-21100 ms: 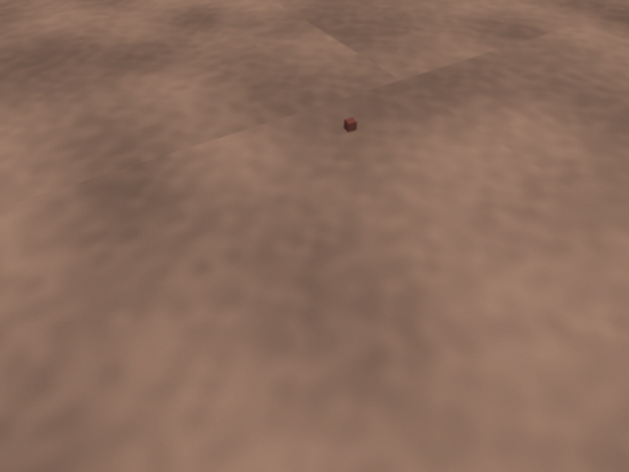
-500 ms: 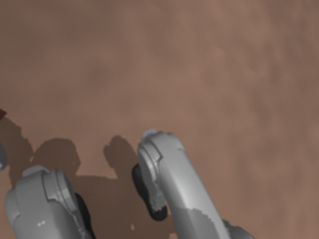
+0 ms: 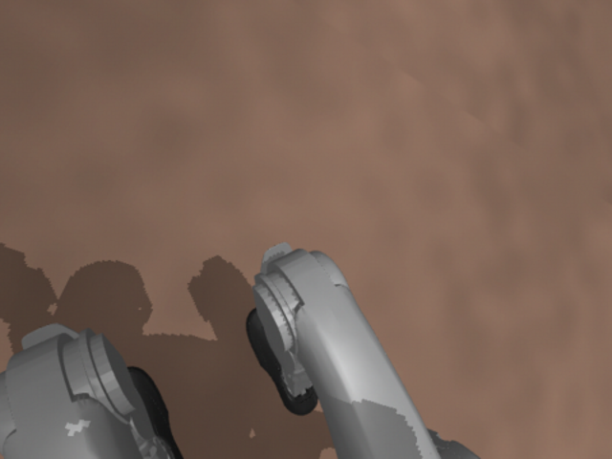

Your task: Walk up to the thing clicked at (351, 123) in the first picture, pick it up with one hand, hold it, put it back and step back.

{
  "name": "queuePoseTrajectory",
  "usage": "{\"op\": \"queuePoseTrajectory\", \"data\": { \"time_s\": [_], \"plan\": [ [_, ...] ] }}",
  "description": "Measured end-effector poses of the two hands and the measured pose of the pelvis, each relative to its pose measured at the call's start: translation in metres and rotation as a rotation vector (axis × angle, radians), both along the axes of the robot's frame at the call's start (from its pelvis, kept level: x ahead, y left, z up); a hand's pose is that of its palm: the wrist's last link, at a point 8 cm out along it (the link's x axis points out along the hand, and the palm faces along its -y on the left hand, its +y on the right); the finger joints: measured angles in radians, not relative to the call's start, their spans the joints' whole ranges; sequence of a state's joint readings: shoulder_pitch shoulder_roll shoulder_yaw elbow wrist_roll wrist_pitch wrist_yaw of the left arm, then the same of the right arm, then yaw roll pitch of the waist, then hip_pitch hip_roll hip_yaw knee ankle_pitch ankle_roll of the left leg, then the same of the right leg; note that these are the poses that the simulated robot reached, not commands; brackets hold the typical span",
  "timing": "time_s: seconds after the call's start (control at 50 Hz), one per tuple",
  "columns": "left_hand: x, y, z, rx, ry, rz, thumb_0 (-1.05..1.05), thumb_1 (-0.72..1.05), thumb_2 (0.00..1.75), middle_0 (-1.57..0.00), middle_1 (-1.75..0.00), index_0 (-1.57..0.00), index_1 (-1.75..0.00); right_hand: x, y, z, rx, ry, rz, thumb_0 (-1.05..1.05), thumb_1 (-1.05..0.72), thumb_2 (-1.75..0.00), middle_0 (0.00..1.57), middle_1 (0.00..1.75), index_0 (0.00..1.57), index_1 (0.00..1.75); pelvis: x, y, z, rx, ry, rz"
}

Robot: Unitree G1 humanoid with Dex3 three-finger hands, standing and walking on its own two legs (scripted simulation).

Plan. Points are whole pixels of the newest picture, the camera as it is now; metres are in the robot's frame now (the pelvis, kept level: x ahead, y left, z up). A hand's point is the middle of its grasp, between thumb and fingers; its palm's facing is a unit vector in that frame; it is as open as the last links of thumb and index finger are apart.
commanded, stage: approach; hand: left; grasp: from above
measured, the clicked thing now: out of the picture +0.49 +0.31 -0.29
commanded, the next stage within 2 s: close in in 0.22 s
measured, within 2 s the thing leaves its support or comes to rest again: neither
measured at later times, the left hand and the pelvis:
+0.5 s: hand out of the picture +0.48 +0.32 -0.18, palm faces -0.30 -0.33 -0.89, open 14.0 cm; pelvis +0.01 +0.00 +0.01, yaw +0 degrees
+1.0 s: hand out of the picture +0.50 +0.30 -0.23, palm faces -0.27 -0.34 -0.90, open 14.2 cm; pelvis +0.01 +0.01 +0.01, yaw -3 degrees
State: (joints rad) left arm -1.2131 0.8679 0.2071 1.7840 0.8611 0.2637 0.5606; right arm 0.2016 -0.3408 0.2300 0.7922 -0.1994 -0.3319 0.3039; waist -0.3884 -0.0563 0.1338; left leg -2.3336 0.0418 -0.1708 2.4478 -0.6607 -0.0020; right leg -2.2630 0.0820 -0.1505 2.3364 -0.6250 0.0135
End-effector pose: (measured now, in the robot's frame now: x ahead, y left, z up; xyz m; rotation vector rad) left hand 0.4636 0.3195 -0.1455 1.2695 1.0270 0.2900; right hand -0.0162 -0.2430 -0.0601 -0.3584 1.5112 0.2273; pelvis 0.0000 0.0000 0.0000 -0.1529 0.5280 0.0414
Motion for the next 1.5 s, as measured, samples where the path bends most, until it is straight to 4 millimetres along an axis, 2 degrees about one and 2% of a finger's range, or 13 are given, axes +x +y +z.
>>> {"op": "queuePoseTrajectory", "data": {
  "time_s": [0.06,0.12,0.2,0.26,0.36,0.44,0.54,0.66,0.74,0.88,1.02,1.2,1.5],
  "plan": [
    [0.003,-0.001,-0.009,-0.006,-0.050,-0.024,0.00,-0.57,0.99,-0.12,-1.05,-0.12,-1.06,0.004,0.001,0.003,-0.003,0.016,0.028,0.01,-0.93,-0.90,0.19,0.30,0.19,0.29,0.001,0.000,0.000,-0.002,0.000,0.002],
    [0.014,-0.003,-0.007,-0.004,-0.130,-0.019,0.00,-0.57,1.00,-0.13,-1.05,-0.12,-1.06,0.014,-0.001,0.008,-0.013,0.023,0.042,0.01,-0.93,-0.90,0.19,0.30,0.19,0.29,0.005,0.000,0.003,-0.007,0.018,0.003],
    [0.035,-0.003,0.014,-0.004,-0.211,0.034,0.00,-0.58,1.04,-0.14,-1.05,-0.12,-1.07,0.031,-0.006,0.013,-0.028,0.000,0.028,0.01,-0.93,-0.90,0.20,0.30,0.19,0.29,0.013,0.001,0.008,-0.013,0.050,0.004],
    [0.047,-0.001,0.032,0.013,-0.183,0.031,0.00,-0.58,1.06,-0.14,-1.04,-0.12,-1.07,0.043,-0.010,0.012,-0.030,-0.034,0.013,0.01,-0.93,-0.90,0.19,0.30,0.19,0.29,0.018,0.003,0.010,-0.021,0.065,0.003],
    [0.047,0.003,0.045,0.044,-0.111,0.024,0.00,-0.58,1.06,-0.13,-1.05,-0.11,-1.07,0.049,-0.011,0.006,-0.014,-0.073,0.010,0.00,-0.93,-0.90,0.19,0.30,0.19,0.29,0.018,0.006,0.012,-0.023,0.067,0.000],
    [0.032,0.004,0.035,0.041,-0.053,0.047,0.00,-0.57,1.02,-0.13,-1.07,-0.12,-1.08,0.040,-0.006,0.002,0.013,-0.055,0.026,0.00,-0.93,-0.90,0.19,0.30,0.19,0.29,0.013,0.004,0.010,-0.012,0.046,0.000],
    [0.014,-0.001,0.005,0.002,-0.016,0.035,0.00,-0.55,0.98,-0.13,-1.09,-0.13,-1.09,0.019,-0.001,0.004,0.010,-0.018,0.037,0.00,-0.93,-0.90,0.19,0.30,0.19,0.29,0.004,0.000,0.005,-0.008,0.018,0.001],
    [0.016,-0.012,-0.020,-0.006,-0.059,-0.024,0.00,-0.55,0.96,-0.13,-1.09,-0.14,-1.08,-0.001,0.000,0.015,-0.029,0.038,0.033,0.01,-0.93,-0.90,0.19,0.30,0.19,0.29,0.001,0.000,0.003,-0.017,0.003,-0.003],
    [0.027,-0.019,-0.024,-0.003,-0.088,-0.034,0.00,-0.56,0.98,-0.13,-1.06,-0.12,-1.06,-0.003,0.001,0.023,-0.041,0.063,0.031,0.01,-0.93,-0.90,0.19,0.30,0.19,0.29,0.005,0.002,0.004,-0.030,0.017,-0.008],
    [0.043,-0.024,-0.023,-0.005,-0.098,-0.009,0.00,-0.58,1.02,-0.13,-1.02,-0.11,-1.04,0.006,0.005,0.031,-0.033,0.051,0.041,0.01,-0.93,-0.90,0.19,0.30,0.19,0.29,0.011,0.005,0.008,-0.049,0.021,-0.018],
    [0.034,-0.017,-0.032,0.000,-0.067,0.026,0.00,-0.59,1.01,-0.12,-1.02,-0.10,-1.04,0.010,0.013,0.031,-0.012,0.034,0.062,0.00,-0.94,-0.91,0.19,0.30,0.19,0.29,0.008,0.007,0.008,-0.060,0.006,-0.022],
    [0.019,-0.008,-0.048,-0.008,-0.067,0.026,0.00,-0.57,0.98,-0.12,-1.03,-0.11,-1.04,0.005,0.017,0.033,-0.021,0.047,0.095,0.01,-0.95,-0.91,0.19,0.30,0.19,0.29,0.001,0.009,0.005,-0.075,-0.023,-0.020],
    [0.035,-0.018,-0.047,-0.011,-0.090,-0.006,0.00,-0.58,0.99,-0.13,-1.03,-0.11,-1.05,0.007,0.020,0.048,-0.047,0.047,0.104,0.01,-0.95,-0.91,0.19,0.30,0.19,0.29,0.004,0.013,0.011,-0.102,-0.018,-0.025]
  ]
}}
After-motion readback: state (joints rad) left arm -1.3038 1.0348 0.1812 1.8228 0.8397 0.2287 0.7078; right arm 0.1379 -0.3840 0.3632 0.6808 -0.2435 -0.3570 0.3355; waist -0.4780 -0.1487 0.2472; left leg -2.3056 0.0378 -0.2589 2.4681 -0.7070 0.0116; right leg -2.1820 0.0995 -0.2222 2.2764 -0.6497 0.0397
